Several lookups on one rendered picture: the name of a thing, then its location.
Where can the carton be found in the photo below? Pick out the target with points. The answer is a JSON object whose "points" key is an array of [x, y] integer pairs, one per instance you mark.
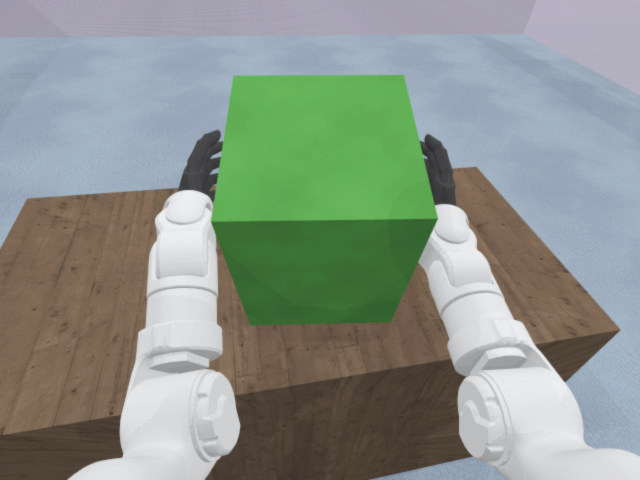
{"points": [[323, 205]]}

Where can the left robot forearm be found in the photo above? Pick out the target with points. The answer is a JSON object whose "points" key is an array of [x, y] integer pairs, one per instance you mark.
{"points": [[181, 333]]}

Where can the robot left upper arm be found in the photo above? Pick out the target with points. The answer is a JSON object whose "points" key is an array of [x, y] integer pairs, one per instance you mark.
{"points": [[173, 428]]}

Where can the right robot hand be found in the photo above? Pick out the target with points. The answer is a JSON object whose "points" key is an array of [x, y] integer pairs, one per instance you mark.
{"points": [[439, 170]]}

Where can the right robot forearm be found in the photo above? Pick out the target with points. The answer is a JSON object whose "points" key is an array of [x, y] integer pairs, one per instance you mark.
{"points": [[482, 331]]}

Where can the pedestal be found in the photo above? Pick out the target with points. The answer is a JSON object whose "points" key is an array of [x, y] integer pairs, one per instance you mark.
{"points": [[343, 401]]}

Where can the robot right upper arm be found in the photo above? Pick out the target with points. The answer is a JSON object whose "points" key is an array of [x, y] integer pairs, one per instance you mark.
{"points": [[525, 423]]}

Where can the left robot hand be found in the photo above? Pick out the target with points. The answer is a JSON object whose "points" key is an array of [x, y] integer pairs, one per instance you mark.
{"points": [[199, 165]]}

